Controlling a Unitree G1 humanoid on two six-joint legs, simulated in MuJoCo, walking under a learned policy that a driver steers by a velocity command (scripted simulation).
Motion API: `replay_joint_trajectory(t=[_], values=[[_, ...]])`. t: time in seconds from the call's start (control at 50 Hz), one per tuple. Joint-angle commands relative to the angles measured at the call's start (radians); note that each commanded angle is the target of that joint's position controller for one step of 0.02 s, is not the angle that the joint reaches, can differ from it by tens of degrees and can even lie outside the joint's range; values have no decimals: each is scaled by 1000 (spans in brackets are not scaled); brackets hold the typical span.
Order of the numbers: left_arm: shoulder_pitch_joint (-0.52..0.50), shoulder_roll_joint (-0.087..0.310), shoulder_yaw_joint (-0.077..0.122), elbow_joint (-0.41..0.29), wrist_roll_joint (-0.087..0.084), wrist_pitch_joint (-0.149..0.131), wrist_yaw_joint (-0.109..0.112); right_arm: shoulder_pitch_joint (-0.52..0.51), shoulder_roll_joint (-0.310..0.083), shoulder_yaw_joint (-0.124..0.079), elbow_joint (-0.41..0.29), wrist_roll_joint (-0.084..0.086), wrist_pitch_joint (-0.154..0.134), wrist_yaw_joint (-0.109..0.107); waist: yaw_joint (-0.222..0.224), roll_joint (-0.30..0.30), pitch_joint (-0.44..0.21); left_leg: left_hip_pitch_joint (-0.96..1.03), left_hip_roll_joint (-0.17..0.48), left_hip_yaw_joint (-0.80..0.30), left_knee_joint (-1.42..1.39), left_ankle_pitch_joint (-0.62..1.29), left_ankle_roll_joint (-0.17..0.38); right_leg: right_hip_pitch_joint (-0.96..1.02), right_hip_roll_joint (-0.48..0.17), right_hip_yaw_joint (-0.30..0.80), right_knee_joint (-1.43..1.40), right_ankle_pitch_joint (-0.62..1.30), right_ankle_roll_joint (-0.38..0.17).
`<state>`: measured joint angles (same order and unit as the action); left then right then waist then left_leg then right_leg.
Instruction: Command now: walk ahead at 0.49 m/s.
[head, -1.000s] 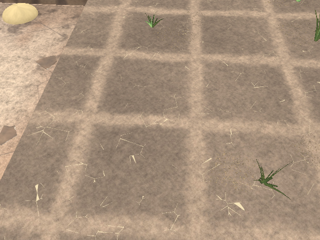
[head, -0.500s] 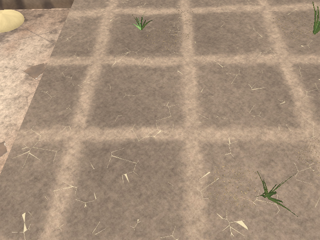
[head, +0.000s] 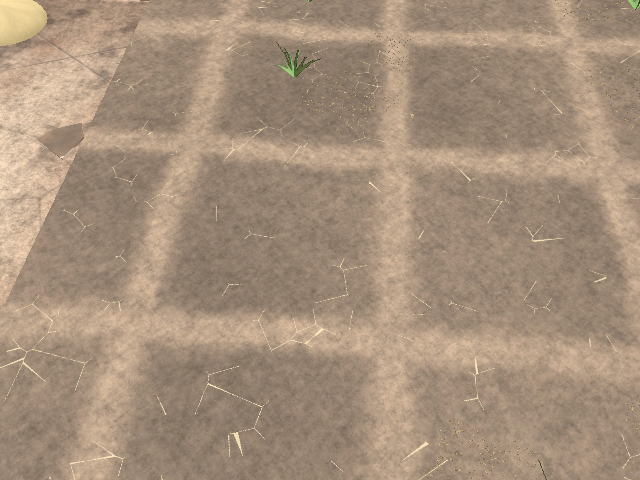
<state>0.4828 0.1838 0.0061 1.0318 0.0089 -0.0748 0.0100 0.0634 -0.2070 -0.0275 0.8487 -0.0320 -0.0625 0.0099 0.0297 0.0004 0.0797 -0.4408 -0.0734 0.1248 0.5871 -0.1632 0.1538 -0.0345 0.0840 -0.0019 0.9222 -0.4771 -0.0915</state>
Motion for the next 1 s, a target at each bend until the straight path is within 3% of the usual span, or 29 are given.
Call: replay_joint_trajectory(t=[0.02,0.04,0.08,0.1,0.14,0.22,0.28,0.4,0.46,0.48,0.5,0.52,0.54,0.56,0.58,0.6,0.64,0.66,0.7,0.74,0.84,0.94,1.0], values=[[-48,149,35,-108,10,-15,-9,230,-151,-52,46,31,5,0,-85,43,-100,499,412,-671,-381,-349,200,-606,-85,71,450,135,-26],[-90,145,37,-114,13,-18,-13,189,-102,-40,47,25,-5,5,-60,-5,-34,377,373,-584,-420,-244,168,-565,-113,65,391,177,-27],[-63,97,31,-103,27,6,-23,211,-54,-21,82,21,-24,0,0,-1,-12,239,303,-427,-449,-59,114,-456,-153,63,302,197,-4],[-58,72,27,-99,28,16,-28,236,-52,-19,99,21,-34,-2,9,5,-12,217,287,-382,-459,3,105,-435,-159,53,271,201,7],[-98,62,27,-113,29,27,-35,282,-79,-22,127,24,-48,-2,15,19,1,205,265,-312,-479,75,100,-470,-177,27,211,239,25],[-299,82,29,-178,23,35,-40,361,-96,-19,154,27,-47,0,-27,30,37,268,229,-237,-505,177,66,-611,-205,-19,29,404,57],[-412,69,22,-209,14,33,-42,422,-93,-13,172,28,-46,-3,-64,45,31,330,212,-197,-485,281,28,-610,-184,-50,-126,497,67],[-569,74,18,-258,12,24,-40,511,-103,-8,210,9,-38,-21,-109,66,38,543,263,-196,-407,446,44,-631,-136,-75,-301,452,42],[-510,92,28,-251,12,11,-34,471,-123,-12,214,5,-35,-30,-54,78,13,580,287,-176,-295,695,30,-497,-89,-88,-375,331,-6],[-411,108,38,-218,13,5,-26,455,-133,-15,215,5,-34,-31,-12,84,-36,571,280,-165,-189,819,18,-371,-55,-98,-402,304,-26],[-239,129,52,-159,19,-5,-17,434,-136,-15,213,11,-31,-29,62,61,-122,516,248,-133,-9,820,-1,-165,-36,-105,-467,348,-54],[-57,194,74,-114,43,-14,-4,419,-117,-7,187,21,-35,-26,128,17,-235,313,212,-111,244,554,-18,113,-184,50,-466,296,-104],[35,298,102,-103,63,-11,-2,524,-8,14,164,61,-35,-15,94,-206,-379,-58,35,-35,652,-115,-72,407,-499,538,-524,230,-245],[-10,252,97,-99,19,3,-16,500,-107,-15,181,34,-33,-18,86,-104,-370,-159,19,-167,758,-331,-54,352,-498,686,-628,221,-260],[-128,205,84,-108,3,3,-20,406,-112,-23,149,26,-34,-16,32,-74,-194,-210,80,-181,745,-236,-49,199,-455,506,-652,204,-222],[-196,144,70,-118,2,-4,-25,349,-94,-19,134,22,-38,-11,11,-32,-108,-187,115,-176,689,-165,-52,61,-411,393,-695,286,-191],[-219,78,49,-95,3,-17,-20,342,-59,-18,135,-1,-15,-1,-50,-48,-46,-96,157,-167,590,-117,-69,-96,-319,236,-742,402,-122],[-197,69,45,-80,4,-24,-18,356,-38,-16,141,-5,-2,7,-61,-56,-51,-67,157,-157,572,-107,-78,-120,-303,195,-752,451,-115],[-141,94,48,-50,0,-37,-16,331,-31,-19,128,-7,12,16,-74,-55,-45,-88,161,-135,540,-76,-92,-130,-286,146,-768,537,-120],[-104,114,51,-35,0,-39,-16,243,-39,-20,96,-6,20,19,-66,-56,-15,-157,178,-117,478,-6,-107,-127,-272,113,-795,540,-119],[-17,108,40,-10,1,-36,-14,20,-36,-9,22,8,19,22,-15,-61,23,-199,170,-74,208,151,-127,-74,-246,61,-810,615,-100],[69,119,39,25,11,-30,-1,-113,-45,-4,-23,11,12,18,25,-68,40,-205,138,-55,49,146,-101,83,-291,59,-776,685,-110],[58,134,45,35,20,-24,10,-110,-59,-11,-35,11,0,16,2,-65,37,-154,113,-49,-15,44,-62,158,-320,50,-700,832,-102]])
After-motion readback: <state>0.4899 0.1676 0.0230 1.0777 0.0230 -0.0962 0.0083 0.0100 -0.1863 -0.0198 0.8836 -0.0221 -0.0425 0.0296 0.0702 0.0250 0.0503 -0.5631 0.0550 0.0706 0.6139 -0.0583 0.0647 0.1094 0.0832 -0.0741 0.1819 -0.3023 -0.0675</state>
